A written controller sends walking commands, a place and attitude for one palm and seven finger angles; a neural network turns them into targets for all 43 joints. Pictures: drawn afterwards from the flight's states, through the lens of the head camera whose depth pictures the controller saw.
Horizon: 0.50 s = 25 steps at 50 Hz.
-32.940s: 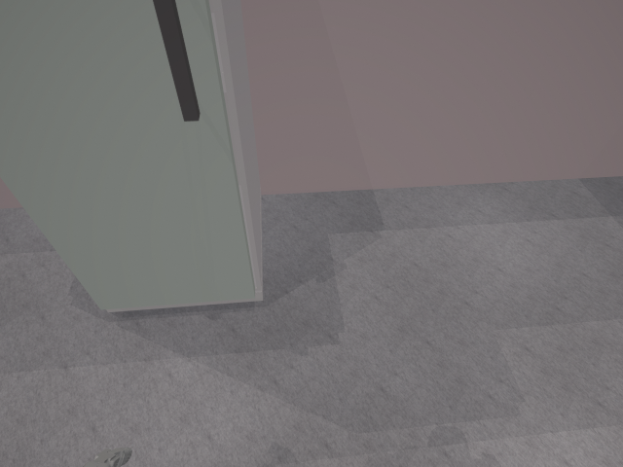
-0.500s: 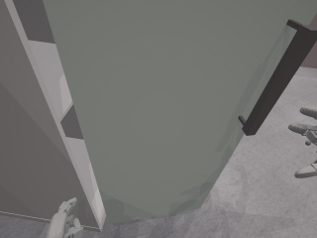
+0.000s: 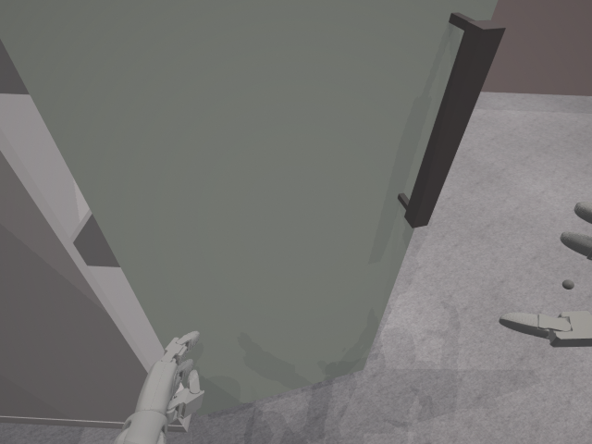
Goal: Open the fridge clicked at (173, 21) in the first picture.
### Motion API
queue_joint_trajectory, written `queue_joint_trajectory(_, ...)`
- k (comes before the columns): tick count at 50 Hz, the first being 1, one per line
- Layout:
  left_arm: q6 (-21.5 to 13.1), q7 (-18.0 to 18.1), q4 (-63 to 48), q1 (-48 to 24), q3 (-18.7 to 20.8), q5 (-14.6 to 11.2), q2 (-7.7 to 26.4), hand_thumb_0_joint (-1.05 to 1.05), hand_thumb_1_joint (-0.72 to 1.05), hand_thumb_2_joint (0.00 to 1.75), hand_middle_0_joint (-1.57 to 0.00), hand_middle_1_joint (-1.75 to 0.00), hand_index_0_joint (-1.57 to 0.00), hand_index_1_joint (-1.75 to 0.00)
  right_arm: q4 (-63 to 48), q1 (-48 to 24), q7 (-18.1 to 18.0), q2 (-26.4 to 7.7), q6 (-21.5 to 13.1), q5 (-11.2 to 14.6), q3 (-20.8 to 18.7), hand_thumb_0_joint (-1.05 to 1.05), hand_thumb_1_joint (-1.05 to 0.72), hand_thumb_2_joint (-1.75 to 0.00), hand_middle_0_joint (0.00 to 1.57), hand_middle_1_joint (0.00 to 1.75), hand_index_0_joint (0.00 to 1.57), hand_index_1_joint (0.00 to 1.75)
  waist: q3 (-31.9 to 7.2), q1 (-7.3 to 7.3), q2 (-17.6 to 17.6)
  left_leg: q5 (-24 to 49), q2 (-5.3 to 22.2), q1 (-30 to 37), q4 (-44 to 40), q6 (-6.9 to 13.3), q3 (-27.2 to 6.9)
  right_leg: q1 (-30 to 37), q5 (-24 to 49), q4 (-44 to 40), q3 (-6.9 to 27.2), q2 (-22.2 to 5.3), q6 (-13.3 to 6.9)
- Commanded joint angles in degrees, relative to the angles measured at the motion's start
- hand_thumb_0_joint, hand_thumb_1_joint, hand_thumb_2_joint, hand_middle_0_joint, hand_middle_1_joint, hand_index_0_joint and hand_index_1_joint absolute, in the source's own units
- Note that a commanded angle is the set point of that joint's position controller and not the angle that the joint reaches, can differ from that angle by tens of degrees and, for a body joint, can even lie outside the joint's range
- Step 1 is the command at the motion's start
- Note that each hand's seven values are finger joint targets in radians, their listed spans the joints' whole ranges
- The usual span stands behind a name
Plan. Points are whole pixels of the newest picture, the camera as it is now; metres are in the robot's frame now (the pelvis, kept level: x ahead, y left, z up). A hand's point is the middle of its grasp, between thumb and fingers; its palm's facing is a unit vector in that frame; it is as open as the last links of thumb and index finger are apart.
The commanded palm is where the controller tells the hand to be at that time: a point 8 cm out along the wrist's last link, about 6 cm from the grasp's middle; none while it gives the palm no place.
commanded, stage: draw the hand back to the body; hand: right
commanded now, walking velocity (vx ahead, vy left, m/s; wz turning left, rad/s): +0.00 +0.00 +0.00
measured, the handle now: (434, 134) +0.46 -0.20 +0.22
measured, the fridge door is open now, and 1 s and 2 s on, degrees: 72 72 72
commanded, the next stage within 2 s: step back with the hand held close in 0.90 s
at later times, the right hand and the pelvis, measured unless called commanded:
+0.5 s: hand (528, 319) +0.21 -0.24 +0.15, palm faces +0.47 +0.80 -0.37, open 9.0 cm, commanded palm +0.16 -0.27 +0.17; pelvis +0.02 +0.03 +0.00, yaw +1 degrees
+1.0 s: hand (524, 316) +0.21 -0.24 +0.15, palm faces +0.47 +0.80 -0.37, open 7.4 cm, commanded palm +0.17 -0.27 +0.17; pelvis +0.02 +0.03 +0.00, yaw +1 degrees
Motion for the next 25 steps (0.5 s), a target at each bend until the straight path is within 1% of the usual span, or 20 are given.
queue_joint_trajectory(1, -1.2, 0.6, -6.3, -5.2, 4.8, 0.4, 8.7, 0.0, 0.9, 0.9, -0.2, -0.3, -0.2, -0.3, -10.5, -6.8, -4.9, -9.1, -7.5, -2.6, -3.5, 0.0, 0.01, -0.46, 0.23, 0.83, 0.23, 0.83, -7.4, 1.53, -4.7, -0.2, -2.6, 0.1, -4.4, 2.4, -0.5, 3.2, -1.8, -9.1, 3.3, -2.1, 2.6)
queue_joint_trajectory(2, -1.0, 0.6, -6.0, -5.5, 5.0, 0.2, 8.7, 0.0, 0.9, 0.9, -0.2, -0.3, -0.2, -0.3, -9.7, -7.2, -5.3, -8.9, -7.8, -3.0, -3.2, 0.0, -0.03, -0.48, 0.23, 0.81, 0.23, 0.81, -5.8, 1.74, -5.0, -1.1, -2.8, -0.4, -4.8, 2.3, -0.6, 3.0, -3.4, -9.8, 3.2, -2.2, 2.5)
queue_joint_trajectory(3, -0.9, 0.7, -5.7, -5.7, 5.1, 0.2, 8.9, 0.0, 0.9, 0.9, -0.2, -0.3, -0.2, -0.3, -9.4, -7.3, -5.5, -8.1, -8.2, -3.4, -2.0, 0.0, -0.07, -0.5, 0.23, 0.79, 0.23, 0.79, -3.8, 2.02, -4.4, -1.0, -2.8, -0.5, -5.3, 2.4, -0.6, 2.4, -3.7, -10.1, 3.2, -2.2, 2.3)
queue_joint_trajectory(4, -0.7, 0.8, -5.7, -5.9, 5.2, 0.2, 8.9, 0.0, 0.9, 0.9, -0.2, -0.3, -0.2, -0.3, -8.9, -7.3, -5.7, -8.3, -8.4, -3.6, -1.9, 0.0, -0.1, -0.51, 0.23, 0.77, 0.23, 0.77, -3.2, 2.02, -3.9, -1.6, -2.8, -0.7, -5.5, 2.2, -0.7, 2.4, -4.3, -10.5, 3.3, -2.2, 2.2)
queue_joint_trajectory(5, -0.7, 0.9, -5.8, -6.3, 5.3, 0.1, 9.0, 0.0, 0.9, 0.9, -0.2, -0.3, -0.2, -0.3, -10.1, -8.4, -6.0, -8.5, -8.8, -4.0, -1.6, 0.0, -0.14, -0.53, 0.23, 0.75, 0.23, 0.75, -3.3, 1.98, -5.1, -1.7, -2.8, -0.5, -5.6, 2.2, -0.8, 2.7, -4.5, -10.6, 3.1, -2.0, 2.0)
queue_joint_trajectory(8, -0.7, 1.1, -5.4, -6.7, 5.8, 0.5, 9.3, 0.0, 0.9, 0.9, -0.2, -0.3, -0.2, -0.3, -9.9, -5.5, -6.7, -10.4, -9.7, -4.5, -3.5, 0.0, -0.25, -0.58, 0.22, 0.68, 0.22, 0.68, -4.2, 1.22, -2.7, -0.5, -2.8, 1.2, -5.9, 2.3, -0.6, 3.5, -1.0, -9.9, 2.6, -1.6, 1.5)
queue_joint_trajectory(9, -0.6, 1.0, -5.5, -6.7, 5.9, 0.5, 9.0, 0.0, 0.9, 0.9, -0.2, -0.3, -0.2, -0.3, -10.1, -4.0, -6.8, -10.0, -10.1, -4.6, -3.5, 0.0, -0.28, -0.6, 0.22, 0.66, 0.22, 0.66, -4.6, 1.1, -1.5, -0.1, -2.7, 1.5, -5.9, 2.2, -0.5, 3.7, 0.4, -9.4, 2.2, -1.5, 1.4)
queue_joint_trajectory(11, -0.5, 1.0, -5.5, -6.7, 6.3, 0.5, 8.9, 0.0, 0.9, 0.9, -0.2, -0.3, -0.2, -0.3, -10.5, -1.1, -6.8, -10.3, -10.5, -4.5, -4.1, 0.0, -0.36, -0.64, 0.22, 0.62, 0.22, 0.62, -5.1, 0.74, -1.3, 1.0, -2.5, 2.1, -6.1, 2.1, -0.6, 4.2, 2.6, -8.5, 1.5, -1.2, 1.2)
queue_joint_trajectory(12, -0.5, 0.9, -5.5, -6.6, 6.4, 0.6, 8.8, 0.0, 0.9, 0.9, -0.2, -0.3, -0.2, -0.3, -10.6, 0.6, -6.8, -10.3, -10.8, -4.4, -4.5, 0.0, -0.39, -0.65, 0.22, 0.6, 0.22, 0.6, -5.0, 0.62, -1.3, 1.3, -2.4, 2.2, -6.3, 2.0, -0.7, 4.2, 3.2, -8.2, 1.1, -1.1, 1.1)
queue_joint_trajectory(13, -0.5, 0.9, -5.5, -6.7, 6.7, 0.6, 8.9, 0.0, 0.9, 0.9, -0.2, -0.3, -0.2, -0.3, -11.7, 1.7, -6.8, -11.3, -11.2, -4.5, -5.5, 0.0, -0.43, -0.67, 0.22, 0.58, 0.22, 0.58, -5.4, 0.36, -2.9, 2.5, -2.3, 3.0, -6.1, 2.2, -0.9, 4.4, 4.6, -7.7, 1.0, -1.0, 1.2)
queue_joint_trajectory(14, -0.4, 0.8, -5.5, -6.5, 6.7, 0.6, 8.6, 0.0, 0.9, 0.9, -0.2, -0.3, -0.2, -0.3, -11.4, 3.9, -6.8, -10.8, -11.3, -4.4, -5.4, 0.0, -0.47, -0.69, 0.22, 0.55, 0.22, 0.55, -4.7, 0.27, -3.2, 3.4, -2.1, 2.7, -6.0, 2.1, -0.9, 4.2, 5.7, -7.4, 0.6, -1.0, 1.1)
queue_joint_trajectory(17, -0.2, 0.6, -5.8, -6.2, 7.2, 0.5, 8.5, 0.0, 0.9, 0.9, -0.2, -0.3, -0.2, -0.3, -12.1, 7.2, -6.6, -10.2, -11.7, -4.3, -5.2, 0.0, -0.57, -0.74, 0.21, 0.49, 0.21, 0.49, -3.3, 0.47, -2.8, 4.5, -1.8, 1.8, -6.4, 1.8, -1.4, 4.1, 6.4, -6.4, -0.3, -0.9, 0.9)
queue_joint_trajectory(18, -0.1, 0.7, -5.8, -6.4, 7.3, 0.5, 8.7, 0.0, 0.9, 0.9, -0.2, -0.3, -0.2, -0.3, -11.6, 8.3, -6.5, -10.2, -11.6, -4.2, -5.3, 0.0, -0.61, -0.76, 0.21, 0.47, 0.21, 0.47, -1.8, 0.43, -2.7, 4.4, -1.8, 1.3, -6.7, 1.9, -1.6, 3.7, 6.3, -6.1, -0.3, -1.0, 0.8)
queue_joint_trajectory(19, -0.1, 0.6, -5.9, -6.1, 7.4, 0.4, 8.5, 0.0, 0.9, 0.9, -0.2, -0.3, -0.2, -0.3, -11.2, 9.3, -6.4, -9.5, -11.8, -4.1, -4.7, 0.0, -0.65, -0.78, 0.21, 0.45, 0.21, 0.45, -1.2, 0.74, -0.7, 4.2, -1.6, 0.5, -6.9, 1.5, -1.6, 3.7, 5.9, -6.0, -0.7, -1.1, 0.7)
queue_joint_trajectory(20, 0.0, 0.7, -6.1, -6.0, 7.6, 0.4, 8.6, 0.0, 0.9, 0.9, -0.2, -0.3, -0.2, -0.3, -11.9, 9.7, -6.3, -9.6, -12.0, -4.1, -4.8, 0.0, -0.68, -0.8, 0.21, 0.43, 0.21, 0.43, -1.7, 0.7, -1.4, 4.3, -1.6, 0.4, -7.0, 1.4, -1.9, 4.2, 6.0, -5.7, -1.0, -1.0, 0.5)
queue_joint_trajectory(21, 0.0, 0.7, -6.1, -6.0, 7.6, 0.4, 8.5, 0.0, 0.9, 0.9, -0.2, -0.3, -0.2, -0.3, -11.9, 10.1, -6.2, -9.2, -12.1, -4.1, -4.4, 0.0, -0.72, -0.81, 0.21, 0.41, 0.21, 0.41, -0.9, 0.84, -0.9, 3.6, -1.6, -0.2, -7.3, 1.3, -2.0, 4.1, 5.5, -5.6, -1.1, -1.0, 0.5)
queue_joint_trajectory(22, 0.0, 0.8, -6.4, -5.9, 7.8, 0.4, 8.6, 0.0, 0.9, 0.9, -0.2, -0.3, -0.2, -0.3, -12.7, 9.8, -6.2, -9.3, -12.3, -4.1, -4.3, 0.0, -0.75, -0.83, 0.21, 0.38, 0.21, 0.38, -1.2, 0.88, -0.5, 3.0, -1.6, -0.4, -7.4, 1.2, -2.1, 4.2, 5.2, -5.5, -1.1, -1.0, 0.4)
queue_joint_trajectory(23, -0.1, 0.9, -6.3, -6.1, 7.9, 0.4, 8.7, 0.0, 0.9, 0.9, -0.2, -0.3, -0.2, -0.3, -12.3, 9.9, -6.2, -9.4, -12.4, -4.1, -4.2, 0.0, -0.79, -0.85, 0.2, 0.36, 0.2, 0.36, 0.0, 0.99, -0.6, 2.7, -1.4, -1.3, -8.0, 1.3, -2.4, 4.4, 4.7, -5.2, -1.4, -0.9, 0.3)
queue_joint_trajectory(24, -0.3, 1.0, -6.5, -5.7, 7.9, 0.4, 8.6, 0.0, 0.9, 0.9, -0.2, -0.3, -0.2, -0.3, -13.2, 10.2, -6.3, -9.2, -12.7, -4.3, -3.9, 0.0, -0.83, -0.87, 0.2, 0.34, 0.2, 0.34, -1.0, 1.04, -0.7, 3.4, -1.3, -1.1, -7.7, 1.1, -2.5, 4.9, 5.3, -4.9, -1.5, -0.9, 0.1)
queue_joint_trajectory(25, -0.3, 1.0, -6.5, -5.6, 7.9, 0.5, 8.4, 0.0, 0.9, 0.9, -0.2, -0.3, -0.2, -0.3, -13.0, 11.3, -6.2, -8.8, -12.8, -4.3, -3.6, 0.0, -0.86, -0.88, 0.2, 0.32, 0.2, 0.32, -1.0, 1.02, -0.5, 3.7, -1.4, -1.1, -7.6, 1.0, -2.4, 5.1, 5.4, -4.8, -1.6, -0.9, 0.1)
